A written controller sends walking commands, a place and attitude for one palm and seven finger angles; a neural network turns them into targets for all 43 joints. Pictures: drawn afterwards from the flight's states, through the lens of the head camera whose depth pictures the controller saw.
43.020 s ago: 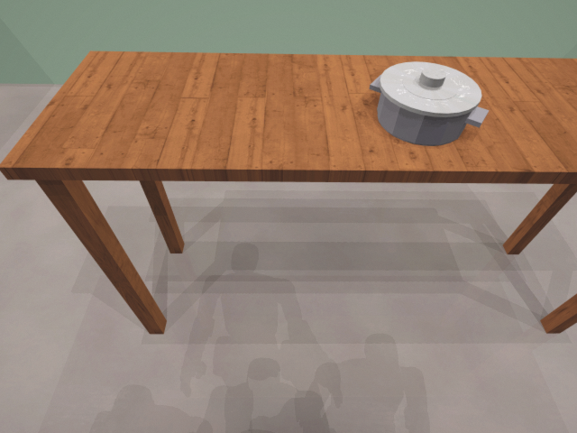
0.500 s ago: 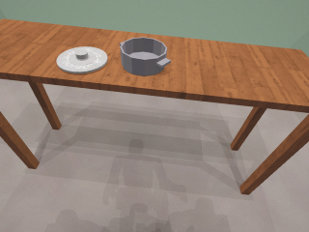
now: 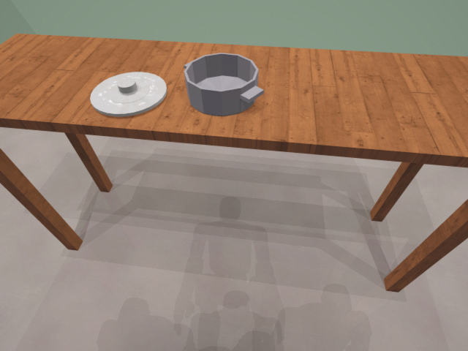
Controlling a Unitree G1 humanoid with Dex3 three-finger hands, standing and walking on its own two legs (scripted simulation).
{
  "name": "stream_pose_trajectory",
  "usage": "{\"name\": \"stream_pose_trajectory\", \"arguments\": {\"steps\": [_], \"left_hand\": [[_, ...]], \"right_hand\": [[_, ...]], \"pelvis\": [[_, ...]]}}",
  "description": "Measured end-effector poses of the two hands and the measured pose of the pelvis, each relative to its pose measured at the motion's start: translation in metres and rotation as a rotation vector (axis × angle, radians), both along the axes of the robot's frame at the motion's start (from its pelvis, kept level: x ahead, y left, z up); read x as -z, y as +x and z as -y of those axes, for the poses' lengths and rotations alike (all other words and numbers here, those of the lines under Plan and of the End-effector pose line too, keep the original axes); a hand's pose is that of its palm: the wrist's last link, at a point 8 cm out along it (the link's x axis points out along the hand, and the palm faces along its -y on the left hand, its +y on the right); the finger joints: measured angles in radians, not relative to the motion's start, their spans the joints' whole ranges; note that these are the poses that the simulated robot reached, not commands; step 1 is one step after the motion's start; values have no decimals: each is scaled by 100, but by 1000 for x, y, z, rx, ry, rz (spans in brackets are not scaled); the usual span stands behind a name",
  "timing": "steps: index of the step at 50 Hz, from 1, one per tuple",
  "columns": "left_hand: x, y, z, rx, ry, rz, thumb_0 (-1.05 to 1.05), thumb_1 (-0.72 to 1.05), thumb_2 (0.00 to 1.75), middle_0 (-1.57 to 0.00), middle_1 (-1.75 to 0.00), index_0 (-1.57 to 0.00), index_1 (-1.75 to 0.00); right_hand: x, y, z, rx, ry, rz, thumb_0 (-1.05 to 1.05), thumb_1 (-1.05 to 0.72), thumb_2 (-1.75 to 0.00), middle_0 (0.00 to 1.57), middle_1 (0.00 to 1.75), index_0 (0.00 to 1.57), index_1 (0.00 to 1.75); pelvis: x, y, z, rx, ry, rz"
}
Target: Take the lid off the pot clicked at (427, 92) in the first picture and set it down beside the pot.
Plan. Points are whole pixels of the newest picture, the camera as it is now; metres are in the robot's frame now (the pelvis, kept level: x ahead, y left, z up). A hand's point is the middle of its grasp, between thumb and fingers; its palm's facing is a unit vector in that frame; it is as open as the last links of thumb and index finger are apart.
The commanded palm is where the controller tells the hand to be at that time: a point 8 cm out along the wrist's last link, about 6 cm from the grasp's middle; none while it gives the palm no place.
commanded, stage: let the arm hang, fingers relaxed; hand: left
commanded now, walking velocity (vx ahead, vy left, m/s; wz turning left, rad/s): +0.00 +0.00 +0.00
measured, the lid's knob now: (127, 85) +0.69 +0.31 +0.08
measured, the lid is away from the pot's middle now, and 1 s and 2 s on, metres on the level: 0.24 0.24 0.24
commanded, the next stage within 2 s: look to check the result in 0.70 s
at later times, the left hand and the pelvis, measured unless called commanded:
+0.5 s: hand out of the picture +0.02 +0.15 -0.18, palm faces +0.04 -0.98 -0.19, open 7.3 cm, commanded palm none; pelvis +0.02 -0.01 +0.00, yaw -1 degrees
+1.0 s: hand out of the picture +0.04 +0.17 -0.18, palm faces +0.03 -0.98 -0.20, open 7.3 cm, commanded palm none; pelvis +0.03 +0.00 +0.00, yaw -1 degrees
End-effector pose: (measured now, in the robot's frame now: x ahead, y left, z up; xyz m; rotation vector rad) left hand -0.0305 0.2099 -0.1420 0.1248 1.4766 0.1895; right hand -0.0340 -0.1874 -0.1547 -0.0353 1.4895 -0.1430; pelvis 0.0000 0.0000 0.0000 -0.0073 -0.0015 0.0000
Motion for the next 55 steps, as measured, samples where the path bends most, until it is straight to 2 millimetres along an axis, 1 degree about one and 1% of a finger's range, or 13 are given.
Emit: {"name": "stream_pose_trajectory", "arguments": {"steps": [2, 4, 8, 12, 18, 29, 48, 55], "left_hand": [[2, 20, 7, 11, -8, 51, 1, 91, 90, -20, -29, -20, -30], [3, 30, 6, 26, 8, 60, 3, 94, 90, -20, -29, -20, -30], [3, 45, 4, 26, 14, 91, 3, 95, 90, -21, -29, -20, -30], [3, 53, 4, 22, 16, 105, 3, 95, 90, -20, -29, -20, -30], [4, 53, 6, 19, 8, 84, 2, 93, 90, -20, -29, -20, -30], [6, 48, 10, 20, -19, 38, 1, 92, 90, -20, -29, -20, -30], [3, 61, -4, 32, -1, 56, 1, 92, 90, -20, -29, -20, -30], [2, 63, -5, 35, 5, 66, 1, 92, 90, -20, -29, -20, -30]], "right_hand": [[0, 3, 4, 7, -4, 6, 2, -92, -90, 20, 30, 20, 30], [-1, 6, 9, 19, -13, 16, 2, -92, -90, 20, 30, 20, 30], [-3, 12, 19, 33, -37, 33, 2, -92, -90, 20, 30, 20, 30], [-5, 17, 27, 30, -56, 34, 1, -91, -90, 20, 30, 20, 30], [-7, 26, 33, 24, -71, 34, 0, -91, -90, 19, 30, 20, 30], [-9, 36, 32, 25, -85, 32, 0, -92, -90, 20, 30, 20, 30], [-8, 34, 20, 33, -70, 22, 1, -92, -90, 20, 30, 20, 30], [-7, 32, 17, 37, -62, 22, 1, -91, -90, 20, 30, 20, 30]], "pelvis": [[0, 2, 2, 2, 2, 2], [0, 6, 5, 6, 4, 5], [0, 11, 10, 8, 4, 8], [0, 15, 12, 6, 3, 9], [0, 19, 13, 10, 2, 6], [-1, 26, 9, 21, 2, 4], [-1, 31, 1, 23, 6, 3], [-2, 31, 1, 25, 8, 6]]}}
